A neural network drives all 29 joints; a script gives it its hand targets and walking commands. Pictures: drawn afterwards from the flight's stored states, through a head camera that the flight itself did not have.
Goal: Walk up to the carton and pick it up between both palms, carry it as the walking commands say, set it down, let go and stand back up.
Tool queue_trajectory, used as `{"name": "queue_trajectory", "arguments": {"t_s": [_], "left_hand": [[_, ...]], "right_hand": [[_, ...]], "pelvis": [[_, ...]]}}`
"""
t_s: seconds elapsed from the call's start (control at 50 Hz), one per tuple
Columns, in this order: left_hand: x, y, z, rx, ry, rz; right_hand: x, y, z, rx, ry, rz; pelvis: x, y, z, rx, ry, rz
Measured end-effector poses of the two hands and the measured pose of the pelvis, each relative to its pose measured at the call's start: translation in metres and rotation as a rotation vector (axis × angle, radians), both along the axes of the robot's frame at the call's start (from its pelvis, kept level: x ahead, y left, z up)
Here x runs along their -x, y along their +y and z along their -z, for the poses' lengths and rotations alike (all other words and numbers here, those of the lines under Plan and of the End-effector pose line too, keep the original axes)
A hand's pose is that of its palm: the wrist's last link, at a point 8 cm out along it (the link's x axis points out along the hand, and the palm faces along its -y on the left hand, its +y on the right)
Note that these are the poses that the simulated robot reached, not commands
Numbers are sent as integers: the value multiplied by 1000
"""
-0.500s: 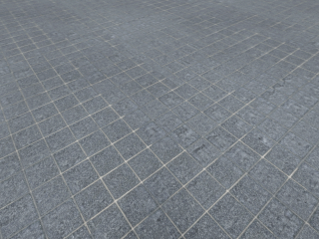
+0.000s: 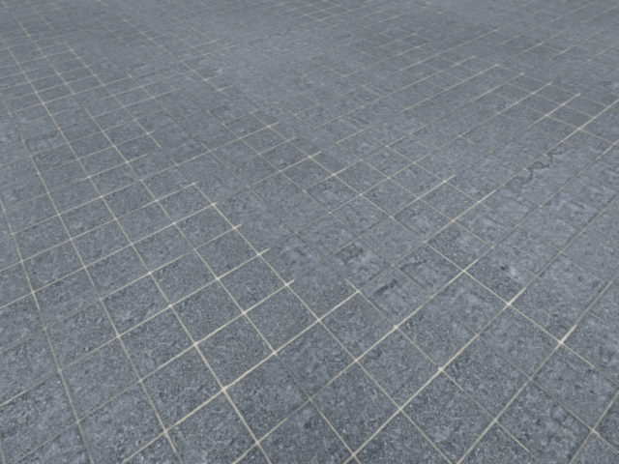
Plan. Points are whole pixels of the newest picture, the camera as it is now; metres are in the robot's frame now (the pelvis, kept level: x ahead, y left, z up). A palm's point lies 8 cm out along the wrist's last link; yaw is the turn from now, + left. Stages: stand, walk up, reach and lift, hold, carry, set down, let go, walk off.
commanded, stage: walk up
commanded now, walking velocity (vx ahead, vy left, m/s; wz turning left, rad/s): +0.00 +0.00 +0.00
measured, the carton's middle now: out of the picture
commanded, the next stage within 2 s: none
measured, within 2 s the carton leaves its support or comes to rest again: neither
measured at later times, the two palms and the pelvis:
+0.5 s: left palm out of the picture -0.05 +0.32 -0.16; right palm (439, 460) +0.17 -0.16 -0.14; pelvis +0.03 +0.09 -0.02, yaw +16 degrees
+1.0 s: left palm out of the picture +0.18 +0.53 -0.14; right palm (271, 399) +0.28 +0.08 -0.19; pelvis +0.20 +0.29 -0.04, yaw +22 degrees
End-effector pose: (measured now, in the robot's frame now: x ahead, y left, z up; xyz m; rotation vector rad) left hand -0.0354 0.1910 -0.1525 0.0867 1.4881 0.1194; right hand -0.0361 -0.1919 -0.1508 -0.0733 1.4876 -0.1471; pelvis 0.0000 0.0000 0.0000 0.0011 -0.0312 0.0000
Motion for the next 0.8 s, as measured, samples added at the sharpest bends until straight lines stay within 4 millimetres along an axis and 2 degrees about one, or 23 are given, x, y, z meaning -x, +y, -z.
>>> {"name": "queue_trajectory", "arguments": {"t_s": [0.18,0.22,0.26,0.3,0.36,0.4,0.48,0.56,0.6,0.66,0.72,0.8], "left_hand": [[1,-1,0,0,-4,-3],[-2,6,0,-32,-52,-33],[-3,18,-1,-82,-104,-82],[1,34,-2,-125,-128,-118],[8,59,-3,-162,-134,-153],[11,78,-1,-176,-136,-176],[14,119,6,-183,-141,-233],[9,169,27,-161,-121,-262],[1,195,42,-139,-98,-237],[-33,229,41,-123,-141,-226],[-82,257,22,-140,-261,-212],[-145,284,-7,-160,-379,-200]], "right_hand": [[1,0,0,-3,-1,1],[-5,-5,2,-7,-1,-29],[-20,-13,3,5,-5,-107],[-44,-20,3,28,-35,-177],[-90,-22,-1,63,-116,-239],[-123,-16,-5,80,-174,-270],[-188,19,-14,101,-275,-337],[-244,76,-14,112,-375,-386],[-261,105,-8,117,-431,-381],[-262,144,-4,101,-424,-363],[-253,174,-1,75,-349,-371],[-248,210,2,15,-287,-367]], "pelvis": [[1,0,0,1,3,-4],[2,3,3,10,8,-40],[4,9,6,17,9,-86],[4,18,8,25,8,-129],[0,34,10,32,2,-182],[-5,47,12,33,-6,-212],[-21,82,18,33,-22,-270],[-46,132,35,26,-26,-302],[-55,153,47,-3,-28,-311],[-69,176,46,-13,-16,-316],[-86,196,35,-23,-14,-307],[-114,224,22,-29,-9,-302]]}}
